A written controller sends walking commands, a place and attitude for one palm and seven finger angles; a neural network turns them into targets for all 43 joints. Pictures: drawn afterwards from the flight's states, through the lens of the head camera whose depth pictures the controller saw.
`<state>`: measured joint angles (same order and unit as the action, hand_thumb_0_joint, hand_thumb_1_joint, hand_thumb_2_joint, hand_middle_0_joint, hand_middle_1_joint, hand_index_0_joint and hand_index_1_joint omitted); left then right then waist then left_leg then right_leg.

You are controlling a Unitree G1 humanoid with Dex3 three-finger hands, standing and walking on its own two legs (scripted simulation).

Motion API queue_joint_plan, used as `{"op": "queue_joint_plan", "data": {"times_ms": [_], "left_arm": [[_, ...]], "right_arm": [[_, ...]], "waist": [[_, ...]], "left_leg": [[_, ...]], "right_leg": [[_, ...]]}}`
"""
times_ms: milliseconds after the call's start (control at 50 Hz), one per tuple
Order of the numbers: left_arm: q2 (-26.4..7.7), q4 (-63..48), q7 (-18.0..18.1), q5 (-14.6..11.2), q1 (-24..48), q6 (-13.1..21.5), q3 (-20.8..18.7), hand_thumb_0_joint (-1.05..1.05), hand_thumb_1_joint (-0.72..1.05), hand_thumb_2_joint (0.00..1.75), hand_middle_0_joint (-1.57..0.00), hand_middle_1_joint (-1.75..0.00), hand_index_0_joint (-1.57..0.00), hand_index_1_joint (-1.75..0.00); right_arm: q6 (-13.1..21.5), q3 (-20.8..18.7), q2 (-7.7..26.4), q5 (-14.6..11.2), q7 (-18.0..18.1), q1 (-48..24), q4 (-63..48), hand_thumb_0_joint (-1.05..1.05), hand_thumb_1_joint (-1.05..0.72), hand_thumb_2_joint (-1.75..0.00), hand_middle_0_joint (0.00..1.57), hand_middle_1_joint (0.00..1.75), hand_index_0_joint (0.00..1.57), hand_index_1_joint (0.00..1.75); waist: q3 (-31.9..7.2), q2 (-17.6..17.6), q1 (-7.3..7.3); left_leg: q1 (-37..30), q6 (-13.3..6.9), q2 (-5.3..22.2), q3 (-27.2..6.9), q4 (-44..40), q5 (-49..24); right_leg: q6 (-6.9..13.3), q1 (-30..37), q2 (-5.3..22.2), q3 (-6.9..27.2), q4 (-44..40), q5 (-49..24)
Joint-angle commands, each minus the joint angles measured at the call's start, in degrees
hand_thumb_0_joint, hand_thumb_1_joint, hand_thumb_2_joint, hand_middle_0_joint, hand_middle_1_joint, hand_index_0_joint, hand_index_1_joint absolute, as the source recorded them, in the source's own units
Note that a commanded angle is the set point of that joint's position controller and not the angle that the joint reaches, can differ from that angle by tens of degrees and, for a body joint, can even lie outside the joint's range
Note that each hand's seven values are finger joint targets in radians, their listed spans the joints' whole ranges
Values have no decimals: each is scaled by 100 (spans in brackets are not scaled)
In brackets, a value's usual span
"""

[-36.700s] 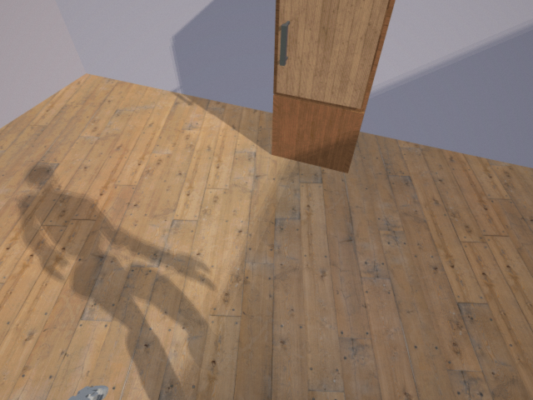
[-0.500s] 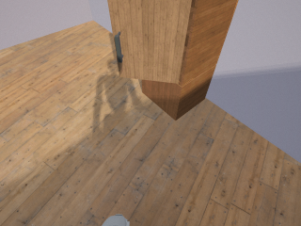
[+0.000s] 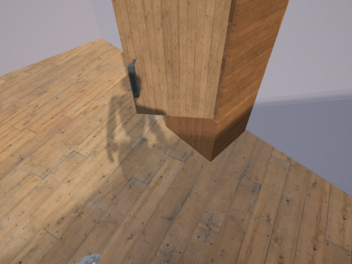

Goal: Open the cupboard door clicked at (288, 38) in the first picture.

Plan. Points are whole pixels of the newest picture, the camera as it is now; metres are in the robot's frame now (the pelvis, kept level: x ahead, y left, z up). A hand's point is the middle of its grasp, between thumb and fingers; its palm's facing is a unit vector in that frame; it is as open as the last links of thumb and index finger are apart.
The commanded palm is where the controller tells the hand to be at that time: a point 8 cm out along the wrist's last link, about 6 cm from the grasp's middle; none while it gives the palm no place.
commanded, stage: take the last steps up to it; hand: left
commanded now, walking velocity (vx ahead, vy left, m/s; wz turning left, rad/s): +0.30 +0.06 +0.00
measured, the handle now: (135, 78) +0.85 +0.23 -0.08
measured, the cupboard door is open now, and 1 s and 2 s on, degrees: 40 40 40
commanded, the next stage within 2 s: come to a stop and stand still in 0.48 s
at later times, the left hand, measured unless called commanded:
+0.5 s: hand (90, 257) +0.17 +0.25 -0.17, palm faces +0.04 -0.99 -0.16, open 7.4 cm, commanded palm none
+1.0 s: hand (113, 186) +0.37 +0.23 -0.16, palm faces -0.01 -0.98 -0.20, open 7.4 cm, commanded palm none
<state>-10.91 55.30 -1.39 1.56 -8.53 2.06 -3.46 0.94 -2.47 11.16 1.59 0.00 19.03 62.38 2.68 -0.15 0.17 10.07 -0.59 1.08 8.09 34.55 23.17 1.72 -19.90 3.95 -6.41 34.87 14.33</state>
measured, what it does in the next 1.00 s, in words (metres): walks ahead: left foot, then right foot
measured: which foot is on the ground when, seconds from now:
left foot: up 0.00-0.34, down 0.36-1.00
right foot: down 0.00-0.36, up 0.38-0.68, down 0.70-1.00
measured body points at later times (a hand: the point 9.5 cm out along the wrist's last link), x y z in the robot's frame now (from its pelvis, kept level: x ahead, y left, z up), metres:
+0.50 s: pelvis +0.18 +0.07 +0.01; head +0.21 +0.09 +0.45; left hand +0.17 +0.30 -0.16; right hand +0.26 -0.16 -0.13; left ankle +0.24 +0.17 -0.73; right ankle +0.12 -0.05 -0.65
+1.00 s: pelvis +0.27 +0.06 +0.01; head +0.30 +0.06 +0.45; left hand +0.37 +0.29 -0.14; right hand +0.27 -0.18 -0.15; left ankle +0.24 +0.17 -0.73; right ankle +0.29 -0.05 -0.73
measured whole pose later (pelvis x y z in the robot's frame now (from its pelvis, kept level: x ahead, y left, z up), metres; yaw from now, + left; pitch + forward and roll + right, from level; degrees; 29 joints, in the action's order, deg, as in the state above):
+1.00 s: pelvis +0.27 +0.06 +0.01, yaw -1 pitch +0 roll +0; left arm -10.0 58.0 1.5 0.4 -6.6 -1.7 -1.6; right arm -2.2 -2.2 9.4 0.8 1.8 15.0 61.2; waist 3.2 -0.8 1.6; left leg 11.5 -0.1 1.8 6.7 30.5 19.6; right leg 0.7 -17.3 2.4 -4.8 32.4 15.4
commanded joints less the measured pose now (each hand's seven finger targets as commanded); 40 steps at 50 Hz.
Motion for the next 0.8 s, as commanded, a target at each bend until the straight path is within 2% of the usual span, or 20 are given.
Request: {"op": "queue_joint_plan", "data": {"times_ms": [0, 40, 100, 220, 280, 300, 320, 340, 360, 400, 440, 500, 580, 620, 640, 660, 680, 700, 740, 780], "left_arm": [[-1123, 214, 196, -39, -1619, 85, -237, 0, 90, 90, -20, -30, -20, -30], [-659, 58, 202, -61, -1093, 157, -113, 0, 90, 90, -20, -30, -20, -30], [-612, 155, 180, -54, -1023, 278, -98, 0, 90, 90, -20, -30, -20, -30], [-824, 518, 145, -34, -1277, 253, -135, 0, 90, 90, -20, -30, -20, -30], [-814, 587, 141, -59, -1151, 167, -137, 0, 90, 90, -20, -30, -20, -30], [-728, 544, 133, -61, -1096, 133, -107, 0, 90, 90, -20, -30, -20, -30], [-470, 432, 117, -72, -1169, 104, -71, 0, 90, 90, -20, -30, -20, -30], [-256, 225, 116, -91, -1097, 106, 0, 0, 90, 90, -20, -30, -20, -30], [-268, 77, 156, -33, -833, 117, 12, 0, 90, 90, -20, -30, -20, -30], [-294, 103, 125, -46, -531, 80, 13, 0, 90, 90, -20, -30, -20, -30], [-189, 228, 73, -13, -718, -3, 17, 0, 90, 90, -20, -30, -20, -30], [-13, 276, 66, -24, -844, -76, 62, 0, 90, 90, -20, -30, -20, -30], [-39, 220, 89, -10, -611, -99, 96, 0, 90, 90, -20, -30, -20, -30], [-90, 370, 146, -44, -845, -126, 106, 0, 90, 90, -20, -30, -20, -30], [-288, 413, 186, -52, -952, -103, 91, 0, 90, 90, -20, -30, -20, -30], [-548, 443, 219, -56, -964, -60, 90, 0, 90, 90, -20, -30, -20, -30], [-809, 414, 237, -63, -753, -68, 105, 0, 90, 90, -20, -30, -20, -30], [-857, 390, 240, -79, -578, -86, 119, 0, 90, 90, -20, -30, -20, -30], [-825, 378, 304, -131, -488, -63, 106, 0, 90, 90, -20, -30, -20, -30], [-832, 348, 351, -126, -481, -134, 63, 0, 90, 90, -20, -30, -20, -30]], "right_arm": [[131, -160, 510, -20, -46, -794, -675, 0, -90, -90, 20, 30, 20, 30], [113, -134, 404, 2, -71, -707, -549, 0, -90, -90, 20, 30, 20, 30], [62, -82, 121, -17, -119, -460, -407, 0, -90, -90, 20, 30, 20, 30], [152, -44, 20, -37, -198, -965, -657, 0, -90, -90, 20, 30, 20, 30], [210, -79, 198, -14, -165, -614, -520, 0, -90, -90, 20, 30, 20, 30], [241, -125, 418, -1, -115, -100, -377, 0, -90, -90, 20, 30, 20, 30], [276, -244, 943, 63, -34, 603, -226, 0, -90, -90, 20, 30, 20, 30], [233, -333, 1393, 84, 60, 1198, -166, 0, -90, -90, 20, 30, 20, 30], [182, -310, 1379, 71, 77, 1090, -183, 0, -90, -90, 20, 30, 20, 30], [215, -173, 890, 24, 123, 314, -401, 0, -90, -90, 20, 30, 20, 30], [282, -56, 580, 23, 150, -11, -452, 0, -90, -90, 20, 30, 20, 30], [308, -57, 566, 26, 161, -111, -429, 0, -90, -90, 20, 30, 20, 30], [207, -35, 560, 20, 154, -208, -359, 0, -90, -90, 20, 30, 20, 30], [153, 17, 509, -10, 190, -394, -338, 0, -90, -90, 20, 30, 20, 30], [142, 49, 397, -48, 191, -425, -306, 0, -90, -90, 20, 30, 20, 30], [110, 75, 270, -85, 174, -344, -293, 0, -90, -90, 20, 30, 20, 30], [53, 96, 189, -107, 135, -108, -251, 0, -90, -90, 20, 30, 20, 30], [25, 108, 125, -102, 130, 75, -145, 0, -90, -90, 20, 30, 20, 30], [-64, 44, 338, -123, 174, 176, -23, 0, -90, -90, 20, 30, 20, 30], [-129, 0, 355, -125, 198, 173, 5, 0, -90, -90, 20, 30, 20, 30]], "waist": [[370, -1322, -625], [227, -679, -269], [-110, -667, -109], [-96, -819, -269], [46, -622, -4], [-71, -210, 263], [-471, 824, 515], [-855, 1644, 660], [-685, 1068, 650], [-294, 1224, 343], [-125, 849, 85], [-393, 619, -48], [-36, 497, -40], [-195, 304, -238], [-270, 59, -296], [-332, -399, -223], [-186, -504, -18], [-215, -208, 78], [-751, -1015, 48], [-640, -783, 22]], "left_leg": [[3177, 6, 271, -774, 3071, 587], [2842, 130, 557, -909, 2805, -406], [2222, 278, 535, -554, 1860, -726], [1693, 247, 235, -170, 118, -978], [378, 155, 13, 72, -691, -1417], [-460, 64, 110, -98, -857, -1274], [-1411, -370, 1129, -1403, -1083, -1224], [-1841, -994, 2240, -2963, -1773, -1195], [-1255, -1262, 2465, -3124, -1965, -493], [-328, -1135, 2130, -2644, -2189, -431], [259, -895, 1792, -1861, -2287, -1078], [291, -884, 1539, -1151, -2170, -1953], [660, -852, 1441, -1075, -2073, -1547], [753, -586, 1201, -826, -1529, -2150], [813, -302, 922, -670, -1188, -2047], [849, 2, 505, -457, -954, -1372], [751, 145, 317, -423, -1040, -898], [450, 173, 270, -467, -1158, -1318], [172, 188, 376, -407, -892, -1636], [155, 195, 367, -405, -789, -2029]], "right_leg": [[1125, 1822, 2235, 3635, -2767, 1997], [854, 1433, 1772, 2235, -2647, 670], [719, 1442, 1369, 1032, -2449, -1127], [626, 1709, 1278, 743, -2084, -1425], [346, 903, 1005, 497, -1556, -848], [245, 400, 818, 314, -796, -792], [-7, -477, 259, -71, 625, 74], [-170, -1252, -304, -264, 2304, 2032], [-18, -1454, -169, 250, 3201, 2184], [-46, -1714, 227, 574, 3707, 1292], [-113, -1213, 348, 553, 3096, 892], [-166, -495, 239, 333, 1829, 707], [-188, 170, 28, 165, 538, 471], [-237, 957, -78, 177, -396, -306], [-231, 1317, 73, 486, -978, -921], [-63, 1388, 535, 1120, -1308, -1831], [202, 1135, 1010, 1338, -1342, -2349], [287, 963, 1058, 1234, -1033, -2969], [262, 1324, 879, 1034, -842, -3841], [319, 1331, 875, 999, -694, -4227]]}}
